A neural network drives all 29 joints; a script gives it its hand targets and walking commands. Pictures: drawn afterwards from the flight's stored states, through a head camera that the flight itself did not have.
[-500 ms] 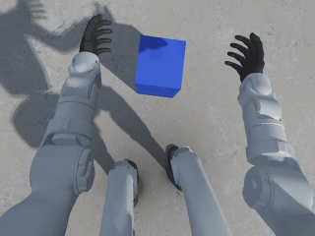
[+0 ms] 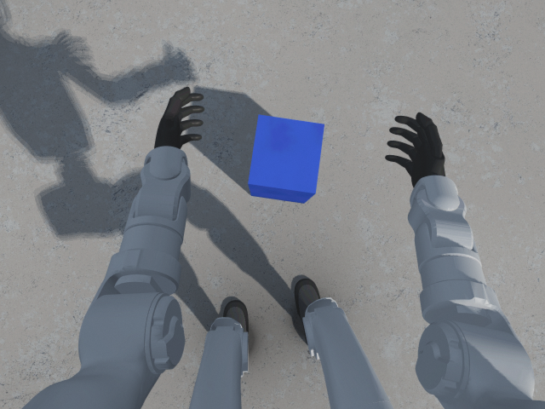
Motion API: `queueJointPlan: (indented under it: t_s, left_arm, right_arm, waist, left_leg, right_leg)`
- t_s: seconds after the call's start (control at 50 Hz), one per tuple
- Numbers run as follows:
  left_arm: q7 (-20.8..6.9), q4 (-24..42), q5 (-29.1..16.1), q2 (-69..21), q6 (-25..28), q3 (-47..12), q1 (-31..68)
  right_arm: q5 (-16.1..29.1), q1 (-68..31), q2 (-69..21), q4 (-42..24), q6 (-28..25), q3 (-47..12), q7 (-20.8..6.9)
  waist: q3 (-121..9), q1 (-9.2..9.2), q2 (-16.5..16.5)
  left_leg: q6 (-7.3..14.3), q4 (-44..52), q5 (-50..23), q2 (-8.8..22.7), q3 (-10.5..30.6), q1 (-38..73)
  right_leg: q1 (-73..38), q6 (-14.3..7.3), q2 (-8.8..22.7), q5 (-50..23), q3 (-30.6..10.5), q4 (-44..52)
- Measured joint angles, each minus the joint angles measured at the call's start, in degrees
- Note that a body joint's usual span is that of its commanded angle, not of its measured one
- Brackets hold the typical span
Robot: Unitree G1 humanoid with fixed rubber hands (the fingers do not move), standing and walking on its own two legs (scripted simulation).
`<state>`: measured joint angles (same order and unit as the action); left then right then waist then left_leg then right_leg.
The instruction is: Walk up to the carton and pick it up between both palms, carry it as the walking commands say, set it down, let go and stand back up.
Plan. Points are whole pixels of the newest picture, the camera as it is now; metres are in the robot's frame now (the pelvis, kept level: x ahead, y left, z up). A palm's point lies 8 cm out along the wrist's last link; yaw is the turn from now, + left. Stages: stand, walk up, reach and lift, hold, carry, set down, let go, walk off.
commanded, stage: let go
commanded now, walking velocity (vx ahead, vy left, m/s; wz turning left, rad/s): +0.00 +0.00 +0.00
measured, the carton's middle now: (283, 164) +0.54 -0.09 -0.56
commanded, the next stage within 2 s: stand in 1.20 s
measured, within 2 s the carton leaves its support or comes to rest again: neither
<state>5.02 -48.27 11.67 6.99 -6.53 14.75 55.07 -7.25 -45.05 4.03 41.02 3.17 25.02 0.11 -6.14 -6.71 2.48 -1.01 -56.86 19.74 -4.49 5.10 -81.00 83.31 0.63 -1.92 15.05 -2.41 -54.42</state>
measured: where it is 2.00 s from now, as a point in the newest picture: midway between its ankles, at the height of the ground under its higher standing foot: (274, 337)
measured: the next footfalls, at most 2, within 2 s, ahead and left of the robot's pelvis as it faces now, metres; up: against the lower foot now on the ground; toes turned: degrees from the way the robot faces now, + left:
none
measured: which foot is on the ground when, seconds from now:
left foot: down 0.00-1.00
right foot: down 0.00-1.00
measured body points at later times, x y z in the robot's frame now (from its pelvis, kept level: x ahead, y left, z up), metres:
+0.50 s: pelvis +0.05 -0.01 +0.08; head +0.17 -0.01 +0.52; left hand +0.32 +0.19 -0.01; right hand +0.26 -0.26 +0.00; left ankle +0.03 +0.12 -0.64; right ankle +0.06 -0.12 -0.64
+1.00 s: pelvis +0.07 +0.02 +0.10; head +0.08 +0.01 +0.55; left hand +0.25 +0.24 +0.02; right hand +0.24 -0.22 +0.02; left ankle +0.03 +0.12 -0.64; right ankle +0.06 -0.12 -0.64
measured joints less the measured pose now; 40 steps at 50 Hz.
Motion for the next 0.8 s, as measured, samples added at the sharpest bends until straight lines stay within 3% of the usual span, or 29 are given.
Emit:
queueJointPlan:
  t_s: [0.14, 0.22, 0.36, 0.58, 0.8]
  left_arm:
    - [2.9, 15.9, -1.1, -3.7, -0.7, -3.6, -19.2]
    - [2.5, 21.8, -2.8, -4.0, -0.8, -5.7, -29.3]
    - [-0.3, 20.2, -5.0, -1.8, 1.3, -7.2, -40.3]
    - [-5.1, 18.8, -8.6, 3.4, 5.3, -9.3, -57.1]
    - [-7.7, 22.5, -10.5, 4.6, 2.8, -12.2, -66.7]
  right_arm:
    - [1.6, 15.0, 2.4, -9.9, 0.8, -7.8, -4.0]
    - [3.6, 24.1, 4.5, -13.3, 0.9, -11.6, -5.9]
    - [5.1, 35.9, 7.1, -13.5, -0.4, -16.2, -6.9]
    - [8.2, 53.0, 6.6, -16.3, -1.9, -21.1, -4.8]
    - [8.0, 58.6, 8.0, -17.0, 1.0, -22.7, -4.3]
  waist:
    - [0.8, 1.21, -1.5]
    - [1.9, 1.63, -2.4]
    - [4.1, 2.48, -3.3]
    - [7.5, 3.64, -3.2]
    - [9.8, 5.56, -2.0]
  left_leg:
    - [-0.3, 7.0, -1.7, 0.4, 0.1, 7.9]
    - [-0.4, 11.1, -2.5, 0.7, 0.3, 16.0]
    - [-0.2, 17.2, -2.6, 1.6, 0.2, 33.7]
    - [0.6, 26.3, -2.5, 3.0, -0.4, 57.7]
    - [2.0, 31.9, -2.9, 2.6, -0.8, 72.7]
  right_leg:
    - [-7.4, -0.7, 0.0, -1.2, -0.3, 5.8]
    - [-15.2, -1.1, -0.1, -1.7, -0.3, 9.4]
    - [-32.6, -1.4, -0.5, -1.6, -0.5, 15.0]
    - [-56.6, -1.4, -1.0, -1.9, -1.1, 24.3]
    - [-71.9, -0.3, 0.0, -2.4, -1.3, 30.7]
